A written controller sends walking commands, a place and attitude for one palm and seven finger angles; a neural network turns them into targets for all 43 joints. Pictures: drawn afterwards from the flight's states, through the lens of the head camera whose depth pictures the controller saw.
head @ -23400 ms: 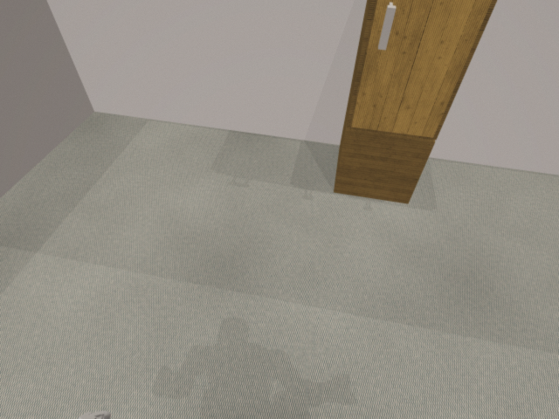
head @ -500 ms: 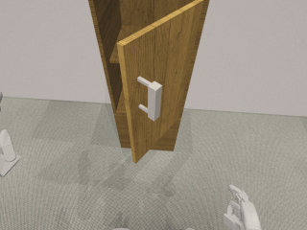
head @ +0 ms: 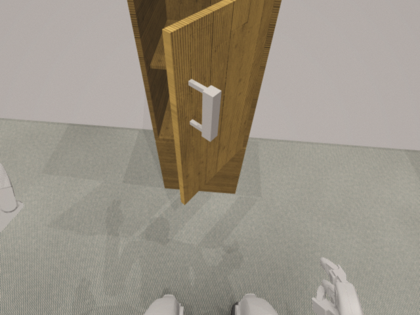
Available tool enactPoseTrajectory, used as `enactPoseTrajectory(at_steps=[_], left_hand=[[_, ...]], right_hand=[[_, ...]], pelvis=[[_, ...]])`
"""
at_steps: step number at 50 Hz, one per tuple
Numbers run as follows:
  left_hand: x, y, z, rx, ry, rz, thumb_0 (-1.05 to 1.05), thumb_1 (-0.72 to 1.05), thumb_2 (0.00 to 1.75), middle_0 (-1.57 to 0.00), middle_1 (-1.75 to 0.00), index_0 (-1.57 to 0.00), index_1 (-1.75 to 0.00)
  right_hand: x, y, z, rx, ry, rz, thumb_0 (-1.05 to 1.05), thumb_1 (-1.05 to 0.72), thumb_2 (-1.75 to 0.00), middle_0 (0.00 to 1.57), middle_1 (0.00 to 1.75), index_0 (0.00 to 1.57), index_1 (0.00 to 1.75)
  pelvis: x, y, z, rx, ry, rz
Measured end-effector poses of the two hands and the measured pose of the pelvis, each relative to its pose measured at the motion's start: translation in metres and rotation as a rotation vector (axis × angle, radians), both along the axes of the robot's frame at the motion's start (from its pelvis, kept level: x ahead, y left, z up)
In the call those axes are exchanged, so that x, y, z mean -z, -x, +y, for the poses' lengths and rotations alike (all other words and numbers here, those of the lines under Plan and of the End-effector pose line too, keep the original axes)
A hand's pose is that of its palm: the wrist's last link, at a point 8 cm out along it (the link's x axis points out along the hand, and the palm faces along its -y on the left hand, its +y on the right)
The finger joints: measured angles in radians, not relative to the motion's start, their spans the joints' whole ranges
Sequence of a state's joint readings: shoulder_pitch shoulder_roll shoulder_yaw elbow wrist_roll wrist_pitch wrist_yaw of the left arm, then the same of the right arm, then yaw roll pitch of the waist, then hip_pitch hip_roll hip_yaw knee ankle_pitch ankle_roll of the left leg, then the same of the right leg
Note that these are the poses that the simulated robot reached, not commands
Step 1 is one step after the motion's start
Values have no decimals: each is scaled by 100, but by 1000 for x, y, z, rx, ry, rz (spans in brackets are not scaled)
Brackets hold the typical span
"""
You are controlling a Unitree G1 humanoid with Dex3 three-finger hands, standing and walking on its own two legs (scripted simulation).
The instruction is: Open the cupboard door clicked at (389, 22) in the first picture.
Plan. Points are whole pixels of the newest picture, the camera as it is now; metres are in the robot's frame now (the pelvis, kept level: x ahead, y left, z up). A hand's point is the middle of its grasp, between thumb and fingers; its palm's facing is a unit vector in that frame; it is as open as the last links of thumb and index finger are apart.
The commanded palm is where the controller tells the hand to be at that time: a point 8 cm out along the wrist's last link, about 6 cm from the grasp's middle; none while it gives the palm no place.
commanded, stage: step back with the hand held close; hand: left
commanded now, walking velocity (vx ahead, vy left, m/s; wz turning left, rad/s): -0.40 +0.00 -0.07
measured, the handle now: (202, 110) +0.50 +0.04 +0.10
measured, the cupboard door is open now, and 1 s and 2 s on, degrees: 54 54 54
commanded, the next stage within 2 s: stop stepping back and stand still in 0.24 s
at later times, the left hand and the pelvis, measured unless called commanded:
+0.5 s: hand out of the picture +0.13 +0.23 +0.19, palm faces +0.37 -0.79 -0.49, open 7.4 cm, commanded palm +0.07 +0.27 +0.20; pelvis -0.08 -0.02 +0.02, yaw -2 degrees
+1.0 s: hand out of the picture +0.09 +0.21 +0.18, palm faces +0.33 -0.81 -0.49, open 7.4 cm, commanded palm +0.04 +0.26 +0.20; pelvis -0.12 -0.03 +0.02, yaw -3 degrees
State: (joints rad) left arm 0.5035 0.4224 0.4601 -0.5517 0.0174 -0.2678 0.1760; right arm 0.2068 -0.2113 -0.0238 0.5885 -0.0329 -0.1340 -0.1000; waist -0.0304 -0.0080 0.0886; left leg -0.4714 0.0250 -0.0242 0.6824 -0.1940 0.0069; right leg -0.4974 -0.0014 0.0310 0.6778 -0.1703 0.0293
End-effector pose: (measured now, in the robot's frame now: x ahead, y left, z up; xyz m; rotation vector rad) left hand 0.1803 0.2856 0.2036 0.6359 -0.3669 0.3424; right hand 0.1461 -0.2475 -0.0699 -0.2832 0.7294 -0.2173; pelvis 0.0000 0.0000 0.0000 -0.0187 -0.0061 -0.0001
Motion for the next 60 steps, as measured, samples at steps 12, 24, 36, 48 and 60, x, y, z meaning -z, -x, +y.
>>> enactPoseTrajectory(at_steps=[12, 24, 36, 48, 60], left_hand=[[-3, 40, 2, -43, 52, 44, 1, 88, 90, -22, -30, -21, -30], [-6, 91, -15, -17, 85, 107, 2, 89, 90, -22, -30, -21, -30], [-3, 105, -41, 13, 108, 85, 1, 88, 90, -22, -30, -21, -30], [-1, 124, -40, 39, 74, 124, 2, 89, 90, -22, -30, -21, -30], [5, 128, -18, -23, 132, 119, 2, 89, 90, -22, -30, -21, -30]], right_hand=[[-15, -5, 14, -70, -36, 14, 2, -90, -90, 20, 30, 21, 30], [-35, 33, 25, -133, -118, -133, 1, -90, -90, 20, 30, 21, 30], [-13, 135, -47, 41, -31, 29, 1, -90, -90, 20, 30, 21, 30], [-16, 162, -52, 75, -30, 16, 2, -91, -90, 20, 30, 20, 29], [-22, 131, -8, -10, -82, -47, 2, -90, -90, 20, 30, 20, 30]], pelvis=[[-17, 23, -6, -27, -42, 49], [-23, 77, -20, 39, -6, 27], [-20, 99, -37, 41, -11, 21], [-24, 117, -36, 56, -17, -1], [-27, 120, -22, 63, -14, -4]])
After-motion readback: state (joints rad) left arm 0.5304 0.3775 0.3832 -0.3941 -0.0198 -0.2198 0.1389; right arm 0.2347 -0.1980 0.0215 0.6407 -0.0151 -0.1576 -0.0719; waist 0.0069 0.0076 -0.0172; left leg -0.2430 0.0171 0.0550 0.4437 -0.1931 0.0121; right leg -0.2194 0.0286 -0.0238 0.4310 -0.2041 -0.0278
